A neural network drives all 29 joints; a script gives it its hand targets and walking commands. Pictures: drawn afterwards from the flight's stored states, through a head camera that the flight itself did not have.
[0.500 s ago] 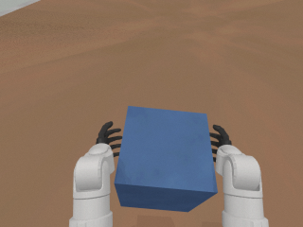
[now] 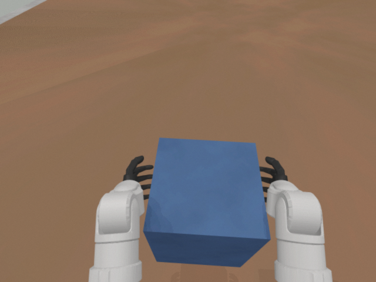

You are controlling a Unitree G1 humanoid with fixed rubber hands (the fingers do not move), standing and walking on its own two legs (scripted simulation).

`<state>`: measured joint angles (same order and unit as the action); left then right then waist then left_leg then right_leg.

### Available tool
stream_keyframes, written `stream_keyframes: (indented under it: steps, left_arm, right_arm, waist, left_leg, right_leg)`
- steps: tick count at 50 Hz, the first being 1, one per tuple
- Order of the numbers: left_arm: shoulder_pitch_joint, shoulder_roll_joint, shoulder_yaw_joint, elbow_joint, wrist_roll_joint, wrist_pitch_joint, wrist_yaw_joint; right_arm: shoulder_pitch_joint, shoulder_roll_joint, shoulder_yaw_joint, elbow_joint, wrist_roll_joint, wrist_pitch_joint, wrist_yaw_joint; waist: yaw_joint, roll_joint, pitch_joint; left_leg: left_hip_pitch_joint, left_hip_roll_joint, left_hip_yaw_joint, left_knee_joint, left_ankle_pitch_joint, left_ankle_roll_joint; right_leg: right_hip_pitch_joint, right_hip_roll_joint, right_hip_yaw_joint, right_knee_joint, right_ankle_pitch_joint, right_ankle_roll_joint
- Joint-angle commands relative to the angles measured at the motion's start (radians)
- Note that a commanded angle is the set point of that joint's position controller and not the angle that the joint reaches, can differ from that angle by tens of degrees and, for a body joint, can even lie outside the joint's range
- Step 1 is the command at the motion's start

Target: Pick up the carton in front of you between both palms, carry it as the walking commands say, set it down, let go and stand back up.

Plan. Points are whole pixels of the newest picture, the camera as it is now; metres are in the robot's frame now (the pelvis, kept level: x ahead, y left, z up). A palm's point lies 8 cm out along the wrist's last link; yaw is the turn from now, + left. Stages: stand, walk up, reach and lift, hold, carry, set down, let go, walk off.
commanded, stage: carry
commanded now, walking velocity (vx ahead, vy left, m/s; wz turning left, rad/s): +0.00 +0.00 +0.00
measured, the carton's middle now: (202, 206) +0.30 +0.00 -0.01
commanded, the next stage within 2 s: none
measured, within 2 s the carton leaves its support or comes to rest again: neither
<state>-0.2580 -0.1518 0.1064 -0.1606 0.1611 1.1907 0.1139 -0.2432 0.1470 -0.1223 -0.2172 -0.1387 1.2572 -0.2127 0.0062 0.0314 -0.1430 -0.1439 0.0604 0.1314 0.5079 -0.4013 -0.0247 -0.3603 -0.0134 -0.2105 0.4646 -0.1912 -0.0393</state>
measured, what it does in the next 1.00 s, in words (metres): steps on the spot: right foot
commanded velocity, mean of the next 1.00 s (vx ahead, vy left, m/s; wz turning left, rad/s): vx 0.00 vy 0.00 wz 0.00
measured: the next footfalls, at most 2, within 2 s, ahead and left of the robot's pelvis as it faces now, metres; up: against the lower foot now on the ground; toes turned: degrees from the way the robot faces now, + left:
right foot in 0.92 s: +0.13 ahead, -0.01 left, +0.00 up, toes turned +10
left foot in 1.10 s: +0.08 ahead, +0.18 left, +0.00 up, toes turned -4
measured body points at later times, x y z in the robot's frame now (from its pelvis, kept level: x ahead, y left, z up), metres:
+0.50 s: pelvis +0.04 +0.03 +0.01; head +0.02 +0.05 +0.46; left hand +0.32 +0.19 +0.07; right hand +0.33 -0.10 +0.09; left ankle -0.12 +0.09 -0.72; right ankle +0.03 -0.09 -0.72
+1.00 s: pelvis +0.06 +0.06 +0.00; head +0.07 +0.07 +0.45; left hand +0.35 +0.22 +0.01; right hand +0.37 -0.08 +0.02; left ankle -0.08 +0.12 -0.68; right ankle +0.09 -0.01 -0.73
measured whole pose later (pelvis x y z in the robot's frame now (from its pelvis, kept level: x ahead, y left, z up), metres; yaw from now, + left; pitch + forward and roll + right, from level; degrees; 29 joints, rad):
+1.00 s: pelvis +0.06 +0.06 +0.00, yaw +2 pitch +2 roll -1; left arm -0.19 -0.14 0.10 0.11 0.23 0.77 0.05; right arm -0.18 0.14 -0.17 0.08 -0.22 0.76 -0.04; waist 0.02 0.00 -0.03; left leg -0.22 -0.02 0.10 0.90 -0.41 0.00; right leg -0.31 0.00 -0.22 0.50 -0.22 -0.10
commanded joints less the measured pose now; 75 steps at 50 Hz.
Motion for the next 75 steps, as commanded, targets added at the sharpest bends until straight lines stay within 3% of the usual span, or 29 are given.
stream_keyframes:
  steps: [1,3,10,13,17,22,26,29,32,33,34,35,37,38,41,43,44,45,46,47,48,49,52,53,55,56,58,68,75]
  left_arm:
    - [-0.452,-1.091,-0.682,-0.053,-0.474,-0.011,-0.288]
    - [-0.450,-1.083,-0.705,-0.093,-0.487,-0.015,-0.278]
    - [-0.387,-1.034,-0.697,-0.121,-0.463,0.009,-0.268]
    - [-0.404,-1.042,-0.706,-0.110,-0.466,0.011,-0.274]
    - [-0.383,-1.044,-0.710,-0.046,-0.449,0.001,-0.287]
    - [-0.389,-1.053,-0.713,0.020,-0.426,-0.048,-0.297]
    - [-0.413,-1.061,-0.716,0.044,-0.414,-0.131,-0.316]
    - [-0.480,-1.060,-0.733,0.015,-0.425,-0.197,-0.325]
    - [-0.483,-1.037,-0.730,0.011,-0.417,-0.249,-0.324]
    - [-0.422,-1.015,-0.706,0.068,-0.388,-0.258,-0.325]
    - [-0.434,-1.031,-0.704,0.071,-0.375,-0.280,-0.326]
    - [-0.409,-1.019,-0.684,0.122,-0.357,-0.289,-0.326]
    - [-0.417,-0.986,-0.659,0.143,-0.318,-0.319,-0.322]
    - [-0.384,-0.980,-0.633,0.186,-0.299,-0.332,-0.322]
    - [-0.403,-1.003,-0.633,0.170,-0.296,-0.394,-0.332]
    - [-0.423,-1.018,-0.658,0.125,-0.293,-0.432,-0.333]
    - [-0.407,-0.986,-0.643,0.114,-0.277,-0.449,-0.331]
    - [-0.358,-0.958,-0.583,0.146,-0.234,-0.473,-0.328]
    - [-0.370,-0.916,-0.549,0.160,-0.214,-0.498,-0.325]
    - [-0.371,-0.894,-0.540,0.159,-0.210,-0.508,-0.318]
    - [-0.404,-0.890,-0.531,0.164,-0.199,-0.530,-0.315]
    - [-0.419,-0.898,-0.554,0.172,-0.202,-0.550,-0.309]
    - [-0.388,-0.867,-0.476,0.268,-0.160,-0.566,-0.310]
    - [-0.377,-0.875,-0.502,0.253,-0.171,-0.569,-0.312]
    - [-0.403,-0.928,-0.541,0.234,-0.215,-0.554,-0.321]
    - [-0.418,-0.932,-0.551,0.214,-0.224,-0.541,-0.327]
    - [-0.423,-0.919,-0.546,0.208,-0.219,-0.522,-0.326]
    - [-0.409,-0.907,-0.469,0.314,-0.163,-0.508,-0.319]
    - [-0.449,-0.914,-0.483,0.288,-0.178,-0.514,-0.327]
  right_arm:
    - [-0.528,1.012,0.701,-0.069,0.487,-0.052,0.416]
    - [-0.520,1.004,0.687,-0.099,0.478,-0.056,0.405]
    - [-0.438,0.959,0.685,-0.114,0.445,-0.045,0.392]
    - [-0.452,0.972,0.676,-0.091,0.441,-0.046,0.401]
    - [-0.437,0.976,0.680,-0.026,0.437,-0.051,0.417]
    - [-0.437,0.997,0.686,0.053,0.422,-0.103,0.436]
    - [-0.447,0.998,0.676,0.083,0.397,-0.189,0.447]
    - [-0.449,1.019,0.673,0.089,0.392,-0.248,0.446]
    - [-0.408,1.029,0.669,0.139,0.380,-0.299,0.441]
    - [-0.370,1.011,0.664,0.162,0.360,-0.311,0.444]
    - [-0.401,0.998,0.666,0.137,0.345,-0.331,0.446]
    - [-0.372,0.986,0.647,0.192,0.324,-0.345,0.449]
    - [-0.326,0.960,0.593,0.256,0.276,-0.381,0.449]
    - [-0.323,0.950,0.582,0.281,0.263,-0.396,0.454]
    - [-0.354,0.968,0.586,0.221,0.249,-0.465,0.452]
    - [-0.370,0.988,0.596,0.180,0.251,-0.501,0.445]
    - [-0.373,0.977,0.600,0.199,0.250,-0.516,0.446]
    - [-0.415,0.942,0.596,0.194,0.238,-0.538,0.445]
    - [-0.433,0.920,0.579,0.206,0.226,-0.553,0.448]
    - [-0.420,0.884,0.572,0.199,0.210,-0.572,0.440]
    - [-0.393,0.868,0.542,0.243,0.187,-0.586,0.437]
    - [-0.366,0.867,0.540,0.275,0.165,-0.597,0.431]
    - [-0.329,0.862,0.512,0.363,0.123,-0.610,0.414]
    - [-0.328,0.880,0.521,0.357,0.128,-0.617,0.414]
    - [-0.331,0.912,0.527,0.325,0.146,-0.613,0.416]
    - [-0.353,0.928,0.559,0.286,0.159,-0.604,0.418]
    - [-0.363,0.931,0.554,0.307,0.165,-0.587,0.423]
    - [-0.375,0.921,0.485,0.393,0.131,-0.571,0.424]
    - [-0.380,0.942,0.475,0.393,0.137,-0.566,0.431]
  waist:
    - [0.001,-0.109,-0.337]
    - [-0.001,-0.029,-0.348]
    - [0.001,-0.010,-0.318]
    - [-0.003,-0.012,-0.271]
    - [-0.001,-0.033,-0.236]
    - [0.002,0.050,-0.212]
    - [0.002,0.063,-0.185]
    - [0.004,-0.019,-0.216]
    - [0.010,-0.100,-0.233]
    - [-0.004,-0.114,-0.235]
    - [-0.002,-0.067,-0.196]
    - [-0.009,0.002,-0.165]
    - [-0.021,0.229,-0.059]
    - [-0.028,0.187,-0.056]
    - [-0.016,0.091,-0.143]
    - [-0.001,0.119,-0.218]
    - [0.030,0.111,-0.272]
    - [0.054,-0.008,-0.289]
    - [0.067,-0.195,-0.281]
    - [0.031,-0.208,-0.293]
    - [0.011,-0.121,-0.267]
    - [-0.019,-0.082,-0.238]
    - [-0.009,-0.187,-0.244]
    - [-0.007,-0.130,-0.246]
    - [0.004,-0.014,-0.254]
    - [0.006,-0.003,-0.229]
    - [0.000,-0.032,-0.203]
    - [0.000,-0.027,-0.230]
    - [-0.001,-0.008,-0.219]
  left_leg:
    - [-0.004,0.046,-0.034,-0.070,0.495,-0.010]
    - [0.028,0.066,-0.042,-0.048,0.615,-0.006]
    - [0.089,0.076,-0.017,0.013,0.813,0.000]
    - [0.074,0.077,-0.009,0.011,0.784,0.002]
    - [0.019,0.073,-0.015,-0.048,0.692,-0.009]
    - [0.149,0.085,0.005,-0.005,1.047,-0.013]
    - [0.140,0.105,0.004,0.045,1.159,-0.025]
    - [-0.028,0.086,0.002,0.083,0.952,-0.051]
    - [-0.162,0.020,0.016,-0.033,0.564,-0.066]
    - [-0.089,0.025,-0.010,-0.190,0.467,-0.053]
    - [-0.014,0.021,0.002,-0.266,0.628,-0.059]
    - [0.154,0.036,0.012,-0.284,0.856,-0.058]
    - [0.504,0.160,-0.071,-0.068,1.541,-0.001]
    - [0.569,0.150,-0.076,-0.032,1.642,0.030]
    - [0.386,0.143,-0.067,0.017,1.605,0.022]
    - [0.228,0.134,-0.016,0.153,1.448,0.012]
    - [0.132,0.116,-0.002,0.222,1.233,0.019]
    - [-0.068,0.057,0.012,0.387,0.901,-0.005]
    - [-0.310,-0.084,-0.039,0.555,0.133,-0.021]
    - [-0.259,-0.076,-0.138,0.580,-0.127,0.015]
    - [-0.236,-0.030,-0.213,0.488,-0.172,0.036]
    - [-0.158,0.015,-0.224,0.283,-0.168,0.049]
    - [-0.040,-0.042,-0.070,-0.018,0.038,0.057]
    - [0.034,-0.037,-0.060,-0.083,0.185,0.054]
    - [0.045,0.046,-0.165,-0.067,0.357,0.058]
    - [-0.029,0.087,-0.225,-0.101,0.296,0.076]
    - [-0.092,0.093,-0.182,-0.060,0.260,0.066]
    - [-0.022,0.102,-0.172,-0.013,0.616,0.069]
    - [-0.018,0.104,-0.169,-0.027,0.627,0.074]
  right_leg:
    - [0.392,-0.176,0.163,0.091,0.901,-0.039]
    - [0.350,-0.165,0.150,0.114,0.823,-0.044]
    - [0.269,-0.122,0.118,0.126,0.725,-0.035]
    - [0.241,-0.095,0.091,0.080,0.618,-0.016]
    - [0.280,-0.106,0.116,0.091,0.703,-0.020]
    - [0.158,-0.057,0.051,0.098,0.498,0.007]
    - [0.148,-0.031,0.025,0.047,0.398,0.036]
    - [0.343,-0.086,0.079,0.069,0.648,0.003]
    - [0.506,-0.136,0.140,0.102,0.934,-0.055]
    - [0.460,-0.144,0.127,0.110,0.882,-0.047]
    - [0.374,-0.108,0.080,0.165,0.746,-0.021]
    - [0.208,-0.072,0.039,0.193,0.499,0.000]
    - [-0.308,0.013,-0.041,0.340,-0.272,0.034]
    - [-0.398,0.038,-0.060,0.352,-0.321,0.034]
    - [-0.163,0.039,-0.026,0.222,-0.096,0.016]
    - [0.102,0.032,-0.046,0.039,0.225,0.014]
    - [0.279,-0.013,-0.007,-0.043,0.365,-0.011]
    - [0.468,-0.104,0.101,-0.008,0.801,-0.096]
    - [0.619,-0.264,0.317,0.048,1.357,-0.227]
    - [0.548,-0.341,0.336,0.023,1.404,-0.260]
    - [0.467,-0.362,0.297,0.006,1.133,-0.248]
    - [0.369,-0.304,0.237,-0.004,0.863,-0.190]
    - [0.244,-0.202,0.147,-0.011,0.424,-0.137]
    - [0.189,-0.199,0.169,-0.018,0.250,-0.103]
    - [0.149,-0.167,0.146,0.031,0.120,-0.055]
    - [0.149,-0.123,0.147,-0.001,0.024,-0.022]
    - [0.223,-0.144,0.153,0.001,0.120,-0.015]
    - [0.211,-0.143,0.166,0.066,0.298,-0.003]
    - [0.188,-0.144,0.169,0.074,0.253,0.009]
